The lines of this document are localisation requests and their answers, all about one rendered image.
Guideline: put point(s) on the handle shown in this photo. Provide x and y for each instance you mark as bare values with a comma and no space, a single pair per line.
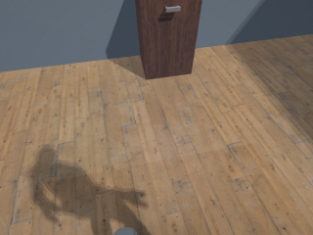
172,9

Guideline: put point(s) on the drawer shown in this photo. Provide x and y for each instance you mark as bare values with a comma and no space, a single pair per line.
156,8

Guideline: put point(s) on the cabinet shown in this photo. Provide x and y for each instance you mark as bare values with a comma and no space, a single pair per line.
167,44

